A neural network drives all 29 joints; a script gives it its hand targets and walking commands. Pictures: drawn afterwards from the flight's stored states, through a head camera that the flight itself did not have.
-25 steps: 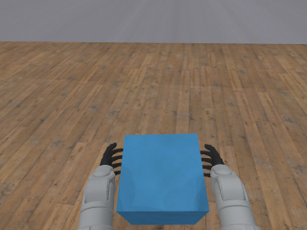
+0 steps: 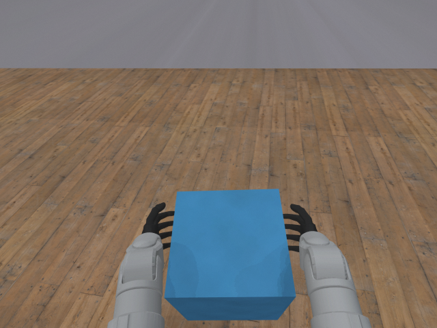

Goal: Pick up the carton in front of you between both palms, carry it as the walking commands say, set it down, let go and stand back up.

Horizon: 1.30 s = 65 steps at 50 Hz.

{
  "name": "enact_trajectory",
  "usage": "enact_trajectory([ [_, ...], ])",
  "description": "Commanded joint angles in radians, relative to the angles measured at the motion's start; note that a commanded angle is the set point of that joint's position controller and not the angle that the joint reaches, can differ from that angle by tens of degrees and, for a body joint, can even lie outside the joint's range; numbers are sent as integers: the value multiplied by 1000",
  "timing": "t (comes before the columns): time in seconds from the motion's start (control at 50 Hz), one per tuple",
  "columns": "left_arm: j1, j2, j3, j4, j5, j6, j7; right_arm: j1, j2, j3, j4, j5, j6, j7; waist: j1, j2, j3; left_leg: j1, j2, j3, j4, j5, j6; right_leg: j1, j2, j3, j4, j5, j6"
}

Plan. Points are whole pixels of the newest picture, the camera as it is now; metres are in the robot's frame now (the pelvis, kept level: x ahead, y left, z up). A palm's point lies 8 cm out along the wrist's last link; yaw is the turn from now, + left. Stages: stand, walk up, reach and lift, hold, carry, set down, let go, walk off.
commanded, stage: hold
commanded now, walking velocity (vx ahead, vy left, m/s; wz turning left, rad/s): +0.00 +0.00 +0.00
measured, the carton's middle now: (229, 259) +0.31 +0.01 -0.05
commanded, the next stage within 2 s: set down in 0.06 s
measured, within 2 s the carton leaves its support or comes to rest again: neither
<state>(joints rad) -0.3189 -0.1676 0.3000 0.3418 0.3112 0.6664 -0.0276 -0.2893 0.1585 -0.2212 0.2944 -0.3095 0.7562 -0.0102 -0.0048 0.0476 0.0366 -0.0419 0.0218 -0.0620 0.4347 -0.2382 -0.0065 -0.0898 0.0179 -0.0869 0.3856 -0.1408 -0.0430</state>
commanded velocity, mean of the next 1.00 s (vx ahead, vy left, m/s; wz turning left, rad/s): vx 0.00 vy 0.00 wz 0.00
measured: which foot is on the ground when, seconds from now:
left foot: down 0.00-1.00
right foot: down 0.00-1.00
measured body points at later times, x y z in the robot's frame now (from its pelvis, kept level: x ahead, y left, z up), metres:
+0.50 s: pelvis +0.00 +0.03 -0.02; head +0.08 +0.00 +0.42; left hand +0.36 +0.14 -0.04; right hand +0.33 -0.15 -0.07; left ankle +0.02 +0.14 -0.74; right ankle +0.06 -0.09 -0.74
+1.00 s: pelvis -0.05 +0.02 -0.16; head +0.15 -0.02 +0.24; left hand +0.38 +0.11 -0.22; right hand +0.36 -0.18 -0.24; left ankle +0.02 +0.14 -0.74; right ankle +0.06 -0.09 -0.74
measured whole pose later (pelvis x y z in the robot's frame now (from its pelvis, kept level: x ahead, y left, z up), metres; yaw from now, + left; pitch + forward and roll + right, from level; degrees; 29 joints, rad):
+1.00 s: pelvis -0.05 +0.02 -0.16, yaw -1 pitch +36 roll +2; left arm -0.69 -0.23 0.47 0.53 0.23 0.20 0.16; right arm -0.74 0.04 -0.41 0.64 -0.27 0.25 -0.04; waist -0.04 0.06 -0.17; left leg -1.50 -0.07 -0.03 1.34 -0.46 -0.03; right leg -1.59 -0.01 0.01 1.30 -0.34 -0.02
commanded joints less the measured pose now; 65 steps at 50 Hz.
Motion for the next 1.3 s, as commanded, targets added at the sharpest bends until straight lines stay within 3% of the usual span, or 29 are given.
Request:
enact_trajectory([
  [0.0,-442,-954,-493,18,-241,-11,-257,-572,942,524,-87,286,-73,264,6,-63,-212,-236,-90,-34,-106,-15,56,274,3,205,-78,-74,41],
  [0.12,-446,-955,-495,0,-240,-12,-243,-563,923,508,-86,273,-81,261,1,-49,-220,-232,-91,-35,-117,11,50,287,16,181,-49,36,37],
  [0.2,-504,-967,-438,69,-203,-44,-229,-609,882,418,8,220,-123,273,-10,-32,-187,-266,-91,-37,-103,-39,42,236,28,165,-14,-15,24],
  [0.3,-566,-964,-281,220,-98,-134,-195,-683,780,245,159,109,-226,278,-28,-6,-158,-381,-94,-46,-27,-65,33,98,47,149,78,-33,6],
  [0.36,-538,-912,-188,284,-37,-212,-160,-666,676,153,218,39,-307,269,-38,-5,-185,-438,-110,-47,38,5,17,-28,59,139,154,38,1],
  [0.42,-480,-874,-152,314,-16,-304,-127,-617,600,129,247,9,-397,268,-41,-13,-263,-488,-127,-41,102,114,3,-130,69,132,232,139,-1],
  [0.54,-528,-938,-308,281,-91,-496,-78,-671,628,272,229,76,-577,283,-37,-32,-594,-586,-153,-29,263,299,-24,-255,83,134,397,317,1],
  [0.64,-618,-938,-454,233,-146,-592,-41,-764,651,388,191,139,-668,267,-39,-75,-924,-737,-168,-10,438,366,-34,-356,90,146,565,428,17],
  [0.72,-670,-906,-502,196,-162,-592,-27,-784,652,409,203,151,-659,252,-54,-82,-1040,-887,-183,5,534,259,-34,-478,95,135,650,345,30],
  [0.84,-787,-859,-443,237,-137,-514,-54,-840,690,354,309,133,-579,251,-57,-66,-940,-1176,-203,34,639,-94,-23,-715,97,129,731,3,29],
  [0.88,-835,-863,-421,253,-133,-489,-67,-883,708,344,334,134,-554,249,-58,-62,-938,-1246,-209,44,685,-153,-24,-764,96,133,756,-77,28],
  [0.96,-948,-882,-417,277,-160,-458,-92,-951,718,322,375,139,-520,236,-89,-34,-974,-1428,-223,69,776,-217,-34,-764,95,149,813,-144,30],
  [0.98,-979,-879,-417,283,-167,-457,-95,-977,741,327,371,151,-518,229,-98,-51,-1016,-1431,-224,70,806,-240,-31,-775,97,153,826,-189,33],
  [1.02,-1006,-892,-406,310,-177,-451,-98,-1023,730,335,368,161,-512,224,-95,-44,-1023,-1511,-232,76,839,-239,-32,-784,97,150,864,-170,39],
  [1.1,-1049,-885,-361,357,-173,-452,-86,-1108,737,359,353,192,-511,215,-78,-83,-1078,-1574,-243,87,921,-255,-26,-841,97,150,919,-219,54],
  [1.18,-1067,-867,-334,381,-175,-461,-69,-1147,735,373,355,214,-516,213,-62,-123,-1115,-1615,-250,93,980,-229,-19,-892,101,131,990,-147,69],
  [1.28,-1099,-846,-331,388,-191,-477,-53,-1164,701,358,379,223,-534,208,-69,-136,-1131,-1670,-253,95,1054,-202,-18,-986,104,111,1076,-75,74],
])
